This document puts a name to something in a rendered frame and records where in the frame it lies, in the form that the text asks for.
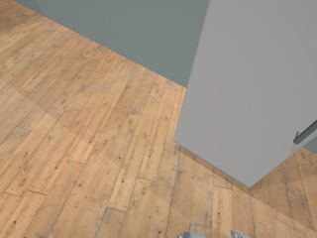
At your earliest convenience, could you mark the fridge door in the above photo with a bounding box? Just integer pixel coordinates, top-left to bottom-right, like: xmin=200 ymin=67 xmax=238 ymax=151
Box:
xmin=173 ymin=0 xmax=317 ymax=187

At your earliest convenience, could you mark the handle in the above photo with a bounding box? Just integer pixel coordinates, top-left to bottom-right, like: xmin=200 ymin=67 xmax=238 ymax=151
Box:
xmin=293 ymin=120 xmax=317 ymax=145

